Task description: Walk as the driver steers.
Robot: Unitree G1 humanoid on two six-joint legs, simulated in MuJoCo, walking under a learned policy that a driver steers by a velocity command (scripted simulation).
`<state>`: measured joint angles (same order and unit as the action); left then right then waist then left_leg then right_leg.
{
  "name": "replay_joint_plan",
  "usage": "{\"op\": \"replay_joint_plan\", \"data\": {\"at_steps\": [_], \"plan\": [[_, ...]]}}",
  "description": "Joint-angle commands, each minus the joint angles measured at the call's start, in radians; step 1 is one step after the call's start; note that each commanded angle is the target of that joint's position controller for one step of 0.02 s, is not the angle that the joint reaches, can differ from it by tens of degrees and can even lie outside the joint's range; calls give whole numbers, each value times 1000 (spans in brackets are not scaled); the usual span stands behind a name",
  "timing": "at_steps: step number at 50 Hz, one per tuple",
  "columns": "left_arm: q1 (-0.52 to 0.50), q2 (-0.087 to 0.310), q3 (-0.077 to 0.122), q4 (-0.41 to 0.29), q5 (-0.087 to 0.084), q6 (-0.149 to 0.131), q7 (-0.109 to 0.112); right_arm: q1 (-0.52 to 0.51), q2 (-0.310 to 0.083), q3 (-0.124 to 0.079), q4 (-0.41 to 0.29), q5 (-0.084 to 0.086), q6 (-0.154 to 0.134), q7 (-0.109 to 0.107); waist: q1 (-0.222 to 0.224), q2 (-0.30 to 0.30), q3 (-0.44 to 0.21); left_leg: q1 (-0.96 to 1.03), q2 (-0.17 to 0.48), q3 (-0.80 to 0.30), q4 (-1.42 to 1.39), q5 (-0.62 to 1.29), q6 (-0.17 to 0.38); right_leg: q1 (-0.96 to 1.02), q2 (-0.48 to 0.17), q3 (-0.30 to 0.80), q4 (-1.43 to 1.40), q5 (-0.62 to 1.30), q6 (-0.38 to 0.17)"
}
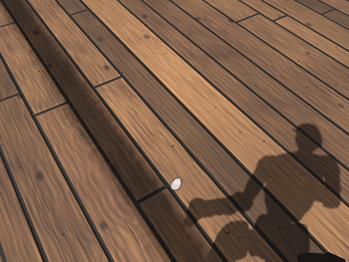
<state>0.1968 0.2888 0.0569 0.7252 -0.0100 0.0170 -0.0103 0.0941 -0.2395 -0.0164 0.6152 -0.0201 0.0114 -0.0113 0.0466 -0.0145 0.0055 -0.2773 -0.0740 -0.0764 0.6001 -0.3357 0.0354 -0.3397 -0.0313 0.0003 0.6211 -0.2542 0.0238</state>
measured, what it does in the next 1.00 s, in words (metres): steps to the right, turning right: left foot, then right foot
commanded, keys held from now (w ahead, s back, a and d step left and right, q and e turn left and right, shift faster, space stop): e+shift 0.64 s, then w+e+shift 0.14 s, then w+q+shift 0.22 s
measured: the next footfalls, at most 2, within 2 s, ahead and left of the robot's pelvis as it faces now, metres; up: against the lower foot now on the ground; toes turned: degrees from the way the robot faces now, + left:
left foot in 0.30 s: +0.07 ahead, +0.11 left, +0.00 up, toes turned -21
right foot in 0.86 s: -0.03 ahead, -0.15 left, +0.00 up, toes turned -50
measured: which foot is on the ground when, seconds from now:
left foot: down 0.00-0.02, up 0.04-0.28, down 0.30-0.88, up 0.90-1.00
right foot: down 0.00-0.30, up 0.32-0.84, down 0.86-1.00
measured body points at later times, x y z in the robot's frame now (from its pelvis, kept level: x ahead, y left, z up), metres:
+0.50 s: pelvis +0.01 +0.04 +0.01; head +0.05 +0.04 +0.46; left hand +0.27 +0.26 -0.08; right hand +0.04 -0.28 -0.07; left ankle +0.03 +0.13 -0.73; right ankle -0.05 -0.10 -0.64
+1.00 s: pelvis +0.06 -0.11 +0.01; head +0.06 -0.15 +0.46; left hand +0.34 +0.00 -0.08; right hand -0.09 -0.37 -0.13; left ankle +0.11 +0.04 -0.63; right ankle -0.06 -0.12 -0.73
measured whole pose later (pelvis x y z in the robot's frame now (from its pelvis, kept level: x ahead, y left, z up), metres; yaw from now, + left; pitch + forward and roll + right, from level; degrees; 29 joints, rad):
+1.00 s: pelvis +0.06 -0.11 +0.01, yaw -43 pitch +2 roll +1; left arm 0.27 0.28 0.04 0.68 0.05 -0.02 -0.02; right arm 0.31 -0.33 -0.08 0.80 -0.02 -0.01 0.04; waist -0.02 0.04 0.01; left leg -0.47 0.04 -0.01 1.19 -0.33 0.04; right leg -0.12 -0.01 -0.13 0.48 -0.39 -0.02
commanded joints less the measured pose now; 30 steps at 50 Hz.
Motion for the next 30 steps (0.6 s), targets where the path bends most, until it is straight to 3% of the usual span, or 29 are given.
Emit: {"op": "replay_joint_plan", "data": {"at_steps": [1, 2, 3, 4, 5, 7, 8, 11, 13, 14, 15, 16, 17, 18, 19, 20, 21, 23, 25, 30], "plan": [[-100, 235, 55, -127, -2, -27, 4, 122, -197, -74, -32, -11, -16, -18, -125, -60, -25, -2, 91, -43, 4, 99, 38, 43, -91, 178, -97, 498, -107], [-57, 238, 64, -117, -12, -28, 4, 71, -177, -71, -46, -18, -17, -27, -92, -166, -42, -38, 10, 60, 125, 45, -26, 44, -165, 330, -175, 459, -201], [-2, 221, 62, -110, -3, -28, 7, 2, -160, -71, -67, -7, -17, -33, -48, -233, -43, -125, -37, 63, 220, -76, -53, 100, -228, 484, -239, 449, -284], [65, 211, 62, -97, 9, -34, 12, -48, -145, -70, -88, 5, -15, -35, -3, -257, -65, -241, -51, 17, 359, -301, -59, 196, -276, 581, -282, 451, -334], [84, 212, 64, -96, 13, -42, 18, -54, -139, -73, -92, 13, -12, -32, 6, -215, -86, -299, -36, -33, 490, -366, -65, 249, -280, 590, -280, 451, -337], [7, 209, 73, -114, -12, -38, 38, -40, -118, -70, -84, 20, -12, -23, -37, -127, -100, -317, 11, -64, 430, -255, -71, 262, -211, 486, -242, 421, -257], [-24, 193, 75, -124, -25, -21, 48, -49, -105, -68, -81, 21, -17, -20, -42, -118, -102, -291, 14, -49, 316, -209, -80, 253, -169, 447, -240, 383, -219], [-48, 195, 88, -150, -24, 30, 62, -18, -71, -63, -55, 35, -31, 4, -41, -154, -142, -127, -30, -7, 96, -91, -95, 189, -109, 433, -231, 348, -188], [-65, 198, 93, -165, -31, 41, 58, 54, -94, -74, -24, 40, -36, 16, -60, -171, -155, -11, -40, 5, -77, 9, -90, 140, -93, 460, -221, 286, -172], [-88, 190, 90, -175, -41, 42, 57, 109, -107, -85, -1, 37, -36, 16, -91, -163, -154, 89, -32, 20, -216, 112, -79, 82, -68, 458, -200, 198, -144], [-64, 155, 81, -176, -39, 41, 56, 143, -156, -103, 12, 33, -32, 9, -86, -113, -152, 224, 65, -43, -277, 154, -46, -46, -19, 426, -137, 9, -93], [8, 72, 60, -174, -21, 38, 47, 123, -252, -122, -9, 8, -18, -4, -35, 180, -143, 317, 338, -347, -328, 134, 76, -258, 125, 249, 138, -299, -24], [24, 142, 80, -189, -11, 20, 45, 67, -254, -117, -31, -45, -24, 5, -16, 260, -84, 165, 492, -515, -364, 181, 188, -342, 97, 204, 340, -368, 8], [28, 210, 99, -170, -12, 15, 42, 2, -203, -102, -56, -43, -34, 0, 5, 185, -42, 114, 466, -436, -364, 186, 204, -325, 35, 184, 465, -298, 23], [39, 227, 107, -143, -15, 21, 41, -50, -156, -89, -60, -25, -39, -8, 15, 125, -10, 91, 385, -299, -349, 167, 165, -326, 15, 161, 512, -217, 38], [54, 209, 105, -123, -13, 30, 43, -70, -142, -84, -66, -9, -40, -20, 13, 108, -6, 111, 324, -207, -334, 178, 133, -342, 8, 146, 561, -148, 54], [56, 183, 98, -123, -13, 35, 40, -66, -139, -81, -60, 1, -40, -30, 3, 121, -1, 123, 304, -135, -322, 268, 130, -363, -6, 127, 608, -102, 70], [5, 149, 82, -153, -20, 34, 30, -6, -142, -79, -46, -4, -36, -43, -37, 129, -8, 161, 290, -38, -315, 391, 149, -386, -28, 72, 605, -52, 94], [-58, 123, 65, -188, -24, 31, 22, 61, -159, -84, -27, -10, -25, -49, -82, 130, -21, 245, 315, -10, -310, 460, 177, -422, -48, 46, 533, -45, 114], [-102, 97, 48, -224, -16, 34, -1, 76, -217, -107, -9, -2, -11, -34, -99, 131, -45, 312, 380, 79, -297, 550, 199, -365, -82, 4, 369, -59, 108]]}}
